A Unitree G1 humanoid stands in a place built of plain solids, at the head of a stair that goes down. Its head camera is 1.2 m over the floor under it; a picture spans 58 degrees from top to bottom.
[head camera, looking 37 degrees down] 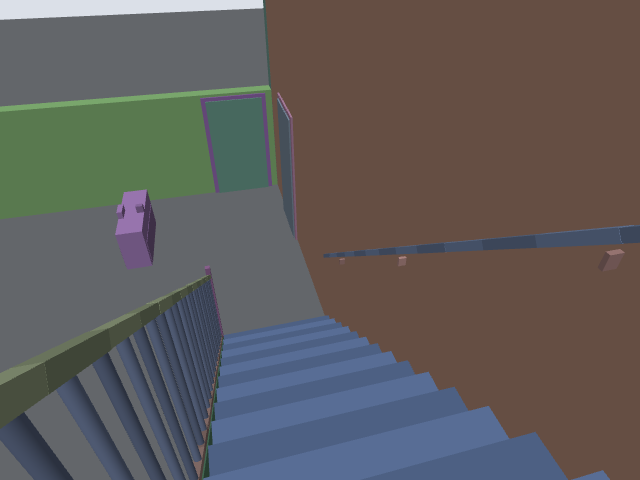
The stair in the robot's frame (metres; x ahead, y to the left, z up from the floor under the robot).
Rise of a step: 0.20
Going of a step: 0.24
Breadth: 1.28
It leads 14 degrees to the left of straight ahead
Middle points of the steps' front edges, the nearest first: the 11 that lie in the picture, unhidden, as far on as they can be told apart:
0.96 -0.15 -0.59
1.20 -0.09 -0.78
1.43 -0.03 -0.98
1.66 0.03 -1.17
1.90 0.09 -1.37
2.13 0.15 -1.57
2.37 0.21 -1.76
2.60 0.27 -1.96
2.84 0.33 -2.15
3.07 0.39 -2.35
3.30 0.45 -2.55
